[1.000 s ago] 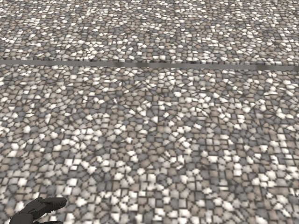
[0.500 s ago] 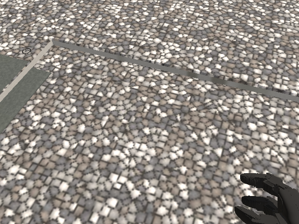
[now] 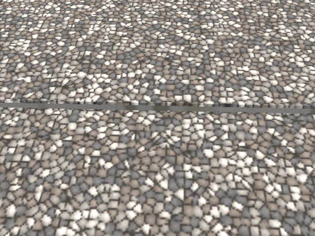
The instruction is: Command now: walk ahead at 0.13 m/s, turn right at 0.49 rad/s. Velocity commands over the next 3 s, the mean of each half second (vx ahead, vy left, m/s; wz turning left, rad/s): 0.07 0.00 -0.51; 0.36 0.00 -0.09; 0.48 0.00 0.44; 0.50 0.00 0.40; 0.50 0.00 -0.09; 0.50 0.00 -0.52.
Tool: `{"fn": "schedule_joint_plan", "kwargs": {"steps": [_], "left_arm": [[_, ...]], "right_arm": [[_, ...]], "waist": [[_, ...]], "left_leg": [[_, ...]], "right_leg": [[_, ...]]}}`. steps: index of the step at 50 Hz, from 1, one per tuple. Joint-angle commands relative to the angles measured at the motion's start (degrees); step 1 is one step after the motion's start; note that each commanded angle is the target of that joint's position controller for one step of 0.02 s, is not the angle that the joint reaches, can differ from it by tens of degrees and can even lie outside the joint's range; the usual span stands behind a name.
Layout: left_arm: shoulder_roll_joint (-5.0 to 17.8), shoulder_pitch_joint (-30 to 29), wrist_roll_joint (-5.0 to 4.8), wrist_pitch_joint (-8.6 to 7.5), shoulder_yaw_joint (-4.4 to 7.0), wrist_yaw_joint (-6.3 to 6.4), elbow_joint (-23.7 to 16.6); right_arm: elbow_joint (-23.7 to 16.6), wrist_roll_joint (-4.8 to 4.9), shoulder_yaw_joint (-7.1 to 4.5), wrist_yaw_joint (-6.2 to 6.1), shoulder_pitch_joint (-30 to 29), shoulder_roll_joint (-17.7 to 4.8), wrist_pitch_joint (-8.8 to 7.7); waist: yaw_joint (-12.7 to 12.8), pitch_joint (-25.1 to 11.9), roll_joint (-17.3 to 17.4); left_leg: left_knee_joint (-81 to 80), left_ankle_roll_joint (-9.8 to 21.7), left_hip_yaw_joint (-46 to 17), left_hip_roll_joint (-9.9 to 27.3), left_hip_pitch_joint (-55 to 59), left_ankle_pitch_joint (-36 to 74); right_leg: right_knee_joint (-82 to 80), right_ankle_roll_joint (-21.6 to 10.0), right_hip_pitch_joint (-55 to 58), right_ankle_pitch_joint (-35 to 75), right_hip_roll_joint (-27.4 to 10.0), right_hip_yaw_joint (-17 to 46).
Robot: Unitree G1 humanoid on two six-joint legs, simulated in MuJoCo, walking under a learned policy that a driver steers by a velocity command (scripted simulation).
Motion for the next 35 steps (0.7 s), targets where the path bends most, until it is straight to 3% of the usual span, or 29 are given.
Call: {"fn": "schedule_joint_plan", "kwargs": {"steps": [1,2,3,4,5,6,8,11,15,18,21,22,23,24,25,26,28,31,35], "left_arm": [[15.86,13.18,0.55,-0.04,4.24,1.23,-3.66],[12.64,10.2,0.43,0.17,3.7,0.95,-5.09],[10.47,6.91,-0.41,0.48,3.11,1.21,-5.44],[8.94,4.91,-1.01,1.07,2.63,1.64,-5.66],[8.39,3.34,-0.95,1.56,2.39,2.05,-5.99],[8.76,2.37,-0.3,2.0,2.5,2.22,-6.53],[9.59,2.0,0.27,2.33,2.96,2.74,-7.15],[10.83,2.41,-0.35,2.85,3.52,3.89,-7.49],[10.73,1.57,-0.38,3.9,3.63,4.42,-8.21],[10.46,2.29,-0.42,4.45,3.68,4.26,-8.39],[9.31,1.63,-1.02,5.07,3.14,4.33,-8.53],[7.64,3.81,-1.04,5.09,2.54,4.38,-8.03],[4.68,5.05,-0.54,4.88,1.62,4.19,-8.23],[7.39,2.5,-0.87,3.83,2.5,4.16,-10.27],[10.24,2.45,-0.51,3.12,3.26,4.08,-9.38],[10.48,3.79,-0.37,2.9,3.52,3.78,-7.81],[7.71,5.88,0.07,2.63,2.8,3.4,-5.57],[5.47,1.62,-0.54,1.13,1.92,2.69,-6.29],[2.94,-3.62,-1.23,-0.54,0.68,2.25,-7.63]], "right_arm": [[-5.3,-1.6,0.56,1.04,7.3,-4.1,-1.25],[-5.48,0.31,-0.36,1.45,2.98,-7.67,-1.03],[-6.49,0.53,-0.26,1.07,-0.76,-7.3,-0.5],[-6.16,-0.07,-0.33,0.31,-2.37,-6.73,0.25],[-6.6,-0.49,-0.62,-0.22,-2.9,-7.2,1.05],[-6.7,-0.49,-0.63,-0.26,-2.57,-6.75,1.63],[-6.27,-0.5,-0.32,-0.5,-1.71,-5.23,1.89],[-6.34,-0.47,-0.12,-0.73,-3.19,-4.78,2.09],[-7.01,-0.24,-0.29,-0.36,-5.57,-4.95,2.0],[-7.35,0.11,-0.52,0.22,-5.99,-5.34,1.05],[-6.02,0.1,-0.84,1.21,-1.84,-5.34,0.17],[-5.77,-0.66,-1.27,1.32,0.0,-6.94,0.1],[-6.39,-2.2,-1.72,1.16,0.34,-10.33,0.4],[-6.3,-3.57,-2.46,1.48,0.09,-12.8,0.33],[-7.8,-2.82,-2.0,1.21,-2.98,-10.77,-0.21],[-7.61,-1.32,-1.6,0.74,-3.99,-9.02,-0.47],[-6.39,0.16,-0.96,0.32,-1.8,-7.44,-0.73],[-5.1,0.08,-0.75,0.25,2.39,-7.32,-1.12],[-4.07,0.55,-1.2,0.4,5.41,-9.38,-1.25]], "waist": [[3.53,-27.26,-14.29],[5.45,-24.68,-6.27],[4.58,-18.74,-2.5],[3.54,-13.94,0.72],[2.05,-11.37,-0.41],[0.91,-10.07,-2.42],[0.52,-10.12,-4.39],[1.21,-11.41,-4.58],[2.12,-9.27,-6.89],[2.84,-8.58,-8.29],[0.78,-9.1,-8.31],[0.69,-10.18,-4.98],[1.87,-9.06,7.28],[1.16,-4.42,18.19],[1.48,-2.15,14.01],[2.23,-1.25,11.7],[1.56,-1.12,9.65],[-0.74,0.21,9.24],[-3.43,0.59,11.2]], "left_leg": [[43.09,-2.73,-13.13,-6.23,-27.57,-15.39],[44.59,-1.87,-16.48,-3.12,-30.32,-10.49],[41.48,-1.43,-15.79,-1.3,-32.19,-5.37],[37.05,-1.66,-15.42,0.42,-31.7,-2.33],[32.67,-1.69,-15.44,1.15,-28.44,-0.37],[29.16,-1.76,-14.64,0.47,-25.18,1.04],[22.84,-2.5,-13.87,-0.87,-22.41,2.1],[16.58,-3.52,-14.94,-1.44,-20.78,5.27],[10.25,-3.43,-15.55,-2.21,-18.5,7.89],[4.18,-2.48,-15.56,-2.84,-16.22,6.92],[-9.79,-0.13,-13.02,-2.34,-7.45,13.86],[-14.51,1.94,-16.1,2.22,-1.3,14.47],[-20.1,7.32,-29.27,13.44,3.09,6.68],[-25.85,14.6,-43.4,20.09,-3.28,-2.59],[-26.46,14.93,-42.7,19.15,-4.41,-9.39],[-26.1,12.34,-38.11,16.17,-3.2,-9.57],[-26.11,10.41,-33.42,13.44,1.0,-5.73],[-27.63,10.62,-28.11,11.41,2.67,-0.04],[-27.73,10.75,-23.71,10.72,1.21,6.58]], "right_leg": [[-5.44,-21.75,43.67,42.38,-22.49,38.34],[-7.49,-19.33,40.24,32.21,-19.13,33.0],[-8.47,-15.83,34.39,23.18,-16.19,27.79],[-10.25,-13.29,27.57,16.98,-13.95,24.81],[-11.96,-11.98,21.2,12.64,-12.07,23.16],[-13.22,-10.97,17.0,10.28,-10.24,22.12],[-13.7,-10.58,14.66,11.03,-8.8,20.88],[-13.82,-9.99,14.12,4.52,-8.22,22.05],[-15.16,-8.18,11.43,-10.05,-6.46,24.93],[-14.33,-7.67,13.13,-11.01,-6.35,28.13],[-10.36,-5.44,12.77,-7.87,-4.84,27.28],[-7.2,-2.8,8.89,-17.21,-1.93,24.53],[5.28,1.06,-0.59,-28.37,5.42,14.73],[15.7,2.59,-7.73,-29.6,8.65,9.26],[22.39,3.34,-8.94,-24.6,5.63,11.74],[24.74,4.01,-10.15,-20.46,5.25,10.91],[28.23,5.61,-12.05,-15.38,3.86,8.77],[24.71,6.12,-12.33,-10.7,1.15,2.93],[9.18,6.08,-3.88,-9.51,-0.14,-0.46]]}}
